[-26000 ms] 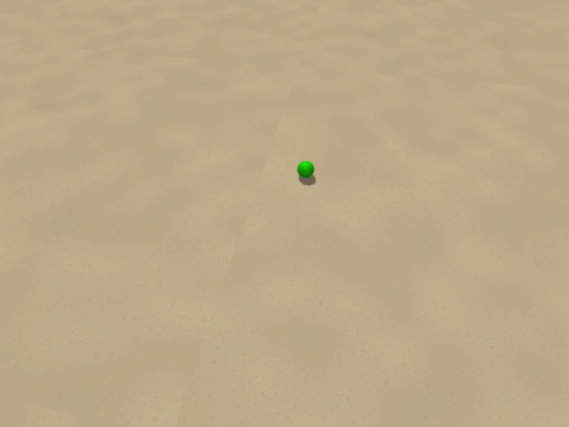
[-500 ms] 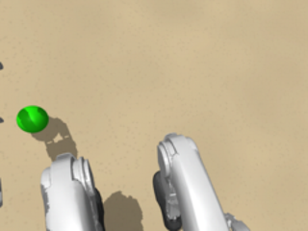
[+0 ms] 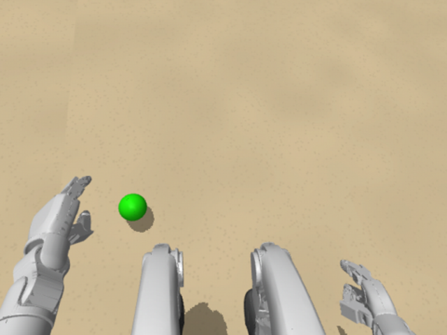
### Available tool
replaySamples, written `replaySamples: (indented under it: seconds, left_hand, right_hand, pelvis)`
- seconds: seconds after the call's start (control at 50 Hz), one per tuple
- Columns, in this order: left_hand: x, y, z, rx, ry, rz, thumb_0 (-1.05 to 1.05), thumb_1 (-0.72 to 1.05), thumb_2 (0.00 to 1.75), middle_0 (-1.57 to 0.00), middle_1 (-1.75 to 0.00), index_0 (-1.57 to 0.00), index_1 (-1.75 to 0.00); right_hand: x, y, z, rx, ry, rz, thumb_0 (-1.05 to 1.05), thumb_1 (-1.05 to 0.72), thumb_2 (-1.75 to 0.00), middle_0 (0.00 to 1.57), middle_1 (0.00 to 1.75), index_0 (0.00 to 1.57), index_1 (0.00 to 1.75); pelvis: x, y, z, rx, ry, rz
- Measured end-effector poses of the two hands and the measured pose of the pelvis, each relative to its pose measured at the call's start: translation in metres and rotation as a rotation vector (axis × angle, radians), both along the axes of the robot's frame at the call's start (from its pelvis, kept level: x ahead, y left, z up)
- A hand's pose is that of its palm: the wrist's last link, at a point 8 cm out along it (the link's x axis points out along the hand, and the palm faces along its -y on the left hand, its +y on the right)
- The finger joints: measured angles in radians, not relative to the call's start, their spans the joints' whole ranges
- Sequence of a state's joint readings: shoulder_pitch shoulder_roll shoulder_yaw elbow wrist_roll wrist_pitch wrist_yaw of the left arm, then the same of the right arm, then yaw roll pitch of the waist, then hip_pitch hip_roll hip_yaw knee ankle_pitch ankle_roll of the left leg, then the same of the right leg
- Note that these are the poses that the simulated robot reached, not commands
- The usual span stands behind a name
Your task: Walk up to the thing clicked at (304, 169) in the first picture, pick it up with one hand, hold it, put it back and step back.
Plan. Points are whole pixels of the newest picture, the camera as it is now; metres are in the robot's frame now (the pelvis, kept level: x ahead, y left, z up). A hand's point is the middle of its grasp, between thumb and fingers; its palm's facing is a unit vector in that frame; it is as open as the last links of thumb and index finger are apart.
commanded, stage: home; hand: left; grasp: from above
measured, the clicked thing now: (132, 207) +0.47 +0.26 -0.47
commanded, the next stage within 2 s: none
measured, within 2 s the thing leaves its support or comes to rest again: neither
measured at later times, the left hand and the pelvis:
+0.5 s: hand (55, 266) +0.24 +0.20 +0.11, palm faces +0.10 -0.96 -0.25, open 7.4 cm; pelvis +0.06 +0.00 +0.17, yaw +4 degrees
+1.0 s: hand (40, 280) +0.22 +0.19 +0.15, palm faces +0.14 -0.97 -0.19, open 7.4 cm; pelvis +0.08 +0.00 +0.20, yaw +5 degrees
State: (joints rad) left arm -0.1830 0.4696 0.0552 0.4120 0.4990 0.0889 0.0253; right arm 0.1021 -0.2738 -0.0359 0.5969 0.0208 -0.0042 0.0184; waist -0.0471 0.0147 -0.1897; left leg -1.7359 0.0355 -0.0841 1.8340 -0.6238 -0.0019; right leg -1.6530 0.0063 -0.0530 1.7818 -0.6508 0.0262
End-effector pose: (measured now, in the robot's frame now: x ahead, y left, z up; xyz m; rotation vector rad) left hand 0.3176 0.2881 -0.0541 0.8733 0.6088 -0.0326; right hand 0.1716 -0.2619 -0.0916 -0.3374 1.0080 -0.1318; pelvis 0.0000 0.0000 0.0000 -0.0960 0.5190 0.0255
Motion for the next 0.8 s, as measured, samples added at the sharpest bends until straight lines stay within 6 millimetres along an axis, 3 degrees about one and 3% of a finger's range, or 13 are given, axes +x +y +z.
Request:
replaySamples:
  seconds: [0.1, 0.2, 0.34, 0.5, 0.64, 0.8]
  left_hand:
    - [-0.034, -0.008, 0.039, -0.129, 0.029, 0.119, 0.0, 0.84, 0.89, -0.21, -0.31, -0.21, -0.31]
    - [-0.059, -0.021, 0.076, -0.273, 0.054, 0.231, 0.01, 0.87, 0.89, -0.21, -0.3, -0.21, -0.31]
    - [-0.079, -0.034, 0.13, -0.412, 0.072, 0.371, 0.01, 0.89, 0.9, -0.21, -0.3, -0.21, -0.3]
    - [-0.096, -0.042, 0.191, -0.531, 0.086, 0.489, 0.01, 0.9, 0.9, -0.2, -0.3, -0.2, -0.3]
    - [-0.108, -0.047, 0.231, -0.578, 0.07, 0.511, 0.01, 0.9, 0.9, -0.2, -0.3, -0.2, -0.3]
    - [-0.116, -0.049, 0.237, -0.591, 0.074, 0.514, 0.01, 0.9, 0.9, -0.2, -0.3, -0.2, -0.3]
  right_hand:
    - [0.034, 0.017, 0.049, 0.029, -0.147, 0.033, 0.01, -0.91, -0.9, 0.2, 0.3, 0.21, 0.3]
    - [0.05, 0.032, 0.094, 0.06, -0.244, 0.041, 0.01, -0.91, -0.9, 0.2, 0.3, 0.21, 0.3]
    - [0.048, 0.041, 0.145, 0.07, -0.281, 0.009, 0.01, -0.91, -0.9, 0.2, 0.3, 0.21, 0.3]
    - [0.035, 0.036, 0.193, 0.038, -0.295, -0.056, 0.01, -0.9, -0.9, 0.21, 0.3, 0.21, 0.3]
    - [0.042, 0.032, 0.221, 0.018, -0.358, -0.072, 0.01, -0.91, -0.9, 0.2, 0.3, 0.21, 0.3]
    - [0.07, 0.034, 0.238, 0.017, -0.446, -0.024, 0.01, -0.91, -0.9, 0.2, 0.3, 0.21, 0.3]
  pelvis:
    - [0.005, -0.001, 0.038, 0.008, -0.051, 0.014]
    - [0.014, -0.001, 0.075, 0.018, -0.103, 0.025]
    - [0.033, -0.002, 0.124, 0.029, -0.172, 0.039]
    - [0.057, 0.0, 0.172, 0.041, -0.255, 0.05]
    - [0.073, 0.002, 0.195, 0.049, -0.301, 0.053]
    - [0.078, 0.0, 0.201, 0.058, -0.329, 0.061]
